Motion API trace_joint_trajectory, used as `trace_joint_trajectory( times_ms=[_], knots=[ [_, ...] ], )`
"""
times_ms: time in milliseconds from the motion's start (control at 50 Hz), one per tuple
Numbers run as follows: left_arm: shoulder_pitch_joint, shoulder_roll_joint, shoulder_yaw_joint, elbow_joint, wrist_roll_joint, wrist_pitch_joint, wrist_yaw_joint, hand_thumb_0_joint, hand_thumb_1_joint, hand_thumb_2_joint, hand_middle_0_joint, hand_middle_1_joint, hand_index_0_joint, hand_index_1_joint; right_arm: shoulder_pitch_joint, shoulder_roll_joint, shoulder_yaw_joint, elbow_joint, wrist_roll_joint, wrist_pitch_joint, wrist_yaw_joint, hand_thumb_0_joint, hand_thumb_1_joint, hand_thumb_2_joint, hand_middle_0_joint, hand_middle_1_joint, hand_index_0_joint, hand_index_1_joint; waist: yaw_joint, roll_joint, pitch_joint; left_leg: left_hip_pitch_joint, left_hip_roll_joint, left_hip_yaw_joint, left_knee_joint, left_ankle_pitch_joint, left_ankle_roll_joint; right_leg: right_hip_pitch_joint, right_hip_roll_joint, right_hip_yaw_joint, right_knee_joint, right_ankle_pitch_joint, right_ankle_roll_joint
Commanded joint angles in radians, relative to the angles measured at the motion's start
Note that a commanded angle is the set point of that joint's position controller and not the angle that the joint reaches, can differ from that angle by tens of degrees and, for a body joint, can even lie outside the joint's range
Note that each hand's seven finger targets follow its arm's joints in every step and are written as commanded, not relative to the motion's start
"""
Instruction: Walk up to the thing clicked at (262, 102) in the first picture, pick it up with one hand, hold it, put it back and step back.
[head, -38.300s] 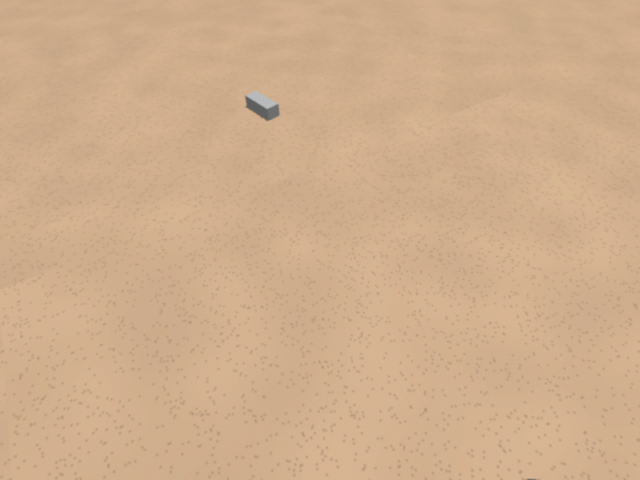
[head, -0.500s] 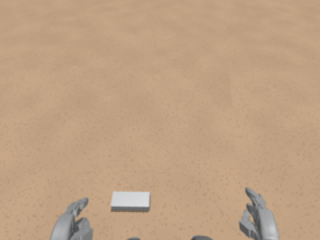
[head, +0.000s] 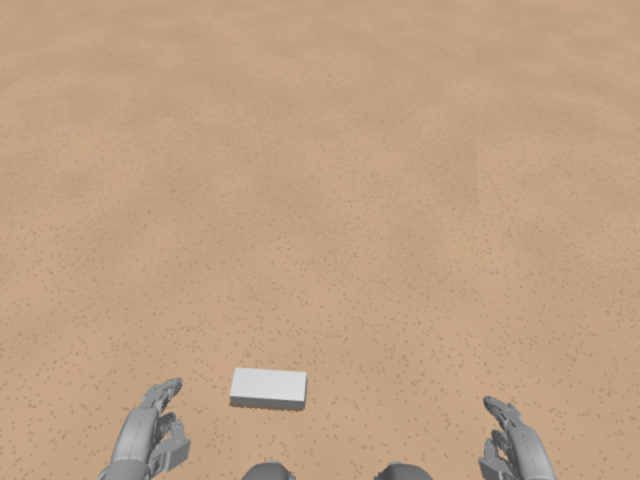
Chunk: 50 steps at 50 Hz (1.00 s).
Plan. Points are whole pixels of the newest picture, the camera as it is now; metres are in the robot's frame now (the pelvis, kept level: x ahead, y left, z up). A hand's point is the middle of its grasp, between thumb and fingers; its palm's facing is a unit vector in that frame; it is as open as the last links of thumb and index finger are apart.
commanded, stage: stand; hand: left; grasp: from above
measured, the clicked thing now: (270, 388) +0.45 +0.17 -0.68
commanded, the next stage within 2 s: none
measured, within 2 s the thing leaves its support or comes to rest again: neither
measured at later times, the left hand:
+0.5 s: hand out of the picture +0.04 +0.23 -0.12, palm faces +0.05 -0.95 -0.32, open 7.4 cm
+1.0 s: hand out of the picture +0.06 +0.23 -0.10, palm faces +0.06 -0.94 -0.33, open 7.4 cm
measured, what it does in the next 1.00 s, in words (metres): rises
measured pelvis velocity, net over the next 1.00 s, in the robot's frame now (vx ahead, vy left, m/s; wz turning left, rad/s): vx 0.01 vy -0.01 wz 0.03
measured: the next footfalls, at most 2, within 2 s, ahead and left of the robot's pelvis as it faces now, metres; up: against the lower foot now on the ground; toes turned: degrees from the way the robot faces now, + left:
none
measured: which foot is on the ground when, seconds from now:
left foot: down 0.00-1.00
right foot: down 0.00-1.00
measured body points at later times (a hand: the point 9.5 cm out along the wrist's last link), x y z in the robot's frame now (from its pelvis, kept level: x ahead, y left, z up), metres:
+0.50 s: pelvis +0.00 +0.00 +0.05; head +0.01 +0.00 +0.50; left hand +0.03 +0.28 -0.09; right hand +0.08 -0.27 -0.09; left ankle +0.02 +0.13 -0.69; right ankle +0.02 -0.14 -0.69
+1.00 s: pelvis +0.01 -0.01 +0.06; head +0.01 -0.02 +0.51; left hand +0.06 +0.28 -0.08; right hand +0.08 -0.30 -0.08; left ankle +0.02 +0.13 -0.69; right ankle +0.02 -0.14 -0.69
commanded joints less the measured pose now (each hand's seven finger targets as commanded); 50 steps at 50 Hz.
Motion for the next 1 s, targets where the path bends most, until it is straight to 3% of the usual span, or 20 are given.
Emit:
trace_joint_trajectory(
  times_ms=[0,20,100,140,220,280,380,420,520,620,880,920,980],
  knots=[
    [-0.094,0.184,0.091,0.160,0.038,-0.182,0.011,0.000,0.900,0.900,-0.200,-0.300,-0.200,-0.301,-0.034,-0.190,-0.084,-0.015,0.018,0.041,0.060,0.000,-0.900,-0.900,0.200,0.300,0.200,0.300,0.015,0.001,-0.066,0.138,0.007,-0.032,-0.258,0.251,0.076,0.206,-0.054,0.087,-0.198,0.160,-0.079],
    [-0.087,0.179,0.093,0.196,0.031,-0.185,0.009,0.000,0.900,0.900,-0.200,-0.300,-0.200,-0.301,-0.050,-0.198,-0.092,-0.004,0.026,0.045,0.069,0.000,-0.900,-0.900,0.200,0.300,0.200,0.300,0.032,-0.028,-0.058,0.168,0.009,-0.021,-0.260,0.252,0.072,0.186,-0.061,0.093,-0.223,0.159,-0.076],
    [-0.145,0.172,0.097,0.353,0.020,-0.203,0.011,0.000,0.900,0.900,-0.200,-0.300,-0.200,-0.301,-0.063,-0.200,-0.101,0.054,0.036,0.068,0.085,0.000,-0.900,-0.900,0.200,0.300,0.200,0.300,0.024,-0.016,-0.034,0.195,0.025,-0.061,-0.330,0.192,0.072,0.199,-0.058,0.078,-0.277,0.102,-0.057],
    [-0.142,0.167,0.098,0.420,0.021,-0.219,0.010,0.000,0.900,0.900,-0.200,-0.300,-0.200,-0.301,-0.073,-0.205,-0.105,0.080,0.033,0.076,0.085,0.000,-0.900,-0.900,0.200,0.300,0.200,0.300,0.028,0.014,-0.036,0.215,0.044,-0.088,-0.360,0.218,0.078,0.238,-0.049,0.054,-0.287,0.149,-0.045],
    [-0.152,0.170,0.097,0.536,0.016,-0.236,0.012,0.000,0.900,0.900,-0.200,-0.300,-0.200,-0.301,-0.052,-0.209,-0.104,0.139,0.037,0.089,0.077,0.000,-0.900,-0.900,0.200,0.300,0.200,0.300,0.016,0.008,0.008,0.252,0.051,-0.095,-0.410,0.282,0.069,0.271,-0.050,0.054,-0.334,0.202,-0.049],
    [-0.137,0.173,0.096,0.613,0.008,-0.239,0.014,0.000,0.900,0.900,-0.200,-0.300,-0.200,-0.301,-0.072,-0.216,-0.104,0.171,0.040,0.099,0.072,0.000,-0.900,-0.900,0.200,0.300,0.200,0.300,0.027,0.039,0.036,0.251,0.063,-0.119,-0.465,0.261,0.071,0.317,-0.052,0.044,-0.375,0.211,-0.046],
    [-0.136,0.183,0.090,0.718,0.004,-0.236,0.013,0.000,0.900,0.900,-0.200,-0.300,-0.200,-0.301,-0.060,-0.225,-0.097,0.229,0.051,0.111,0.065,0.000,-0.900,-0.900,0.200,0.300,0.200,0.300,0.011,0.050,0.077,0.288,0.070,-0.127,-0.563,0.193,0.055,0.365,-0.056,0.048,-0.459,0.216,-0.040],
    [-0.124,0.187,0.087,0.756,0.002,-0.238,0.012,0.000,0.900,0.900,-0.200,-0.300,-0.200,-0.301,-0.075,-0.227,-0.095,0.248,0.055,0.115,0.065,0.000,-0.900,-0.900,0.200,0.300,0.200,0.300,0.018,0.044,0.085,0.308,0.071,-0.126,-0.582,0.171,0.049,0.385,-0.060,0.048,-0.492,0.211,-0.037],
    [-0.144,0.204,0.083,0.817,0.004,-0.244,0.012,0.000,0.900,0.900,-0.200,-0.300,-0.200,-0.301,-0.059,-0.227,-0.092,0.293,0.061,0.123,0.065,0.000,-0.900,-0.900,0.200,0.300,0.200,0.300,0.003,0.006,0.097,0.358,0.066,-0.104,-0.591,0.209,0.041,0.396,-0.075,0.062,-0.561,0.201,-0.035],
    [-0.164,0.211,0.079,0.856,0.001,-0.250,0.014,0.000,0.900,0.900,-0.200,-0.300,-0.200,-0.301,-0.068,-0.222,-0.085,0.323,0.063,0.120,0.065,0.000,-0.900,-0.900,0.200,0.300,0.200,0.300,0.004,-0.022,0.079,0.413,0.070,-0.090,-0.596,0.350,0.036,0.429,-0.090,0.063,-0.589,0.284,-0.033],
    [-0.204,0.227,0.078,0.913,-0.007,-0.244,0.008,0.000,0.900,0.900,-0.200,-0.300,-0.200,-0.301,-0.091,-0.235,-0.069,0.369,0.066,0.125,0.068,0.000,-0.900,-0.900,0.200,0.300,0.200,0.300,0.011,0.010,0.105,0.396,0.079,-0.087,-0.651,0.325,0.025,0.481,-0.091,0.056,-0.632,0.272,-0.025],
    [-0.216,0.235,0.081,0.911,-0.008,-0.246,0.006,0.000,0.900,0.900,-0.200,-0.300,-0.200,-0.301,-0.096,-0.244,-0.068,0.371,0.066,0.122,0.067,0.000,-0.900,-0.900,0.200,0.300,0.200,0.300,0.012,0.005,0.082,0.412,0.088,-0.087,-0.650,0.366,0.029,0.493,-0.097,0.058,-0.627,0.314,-0.029],
    [-0.222,0.238,0.079,0.918,-0.005,-0.245,0.005,0.000,0.900,0.900,-0.200,-0.300,-0.200,-0.301,-0.109,-0.252,-0.068,0.373,0.066,0.122,0.067,0.000,-0.900,-0.900,0.200,0.300,0.200,0.300,0.015,0.000,0.085,0.425,0.089,-0.087,-0.653,0.374,0.026,0.484,-0.093,0.051,-0.633,0.294,-0.027]
  ],
)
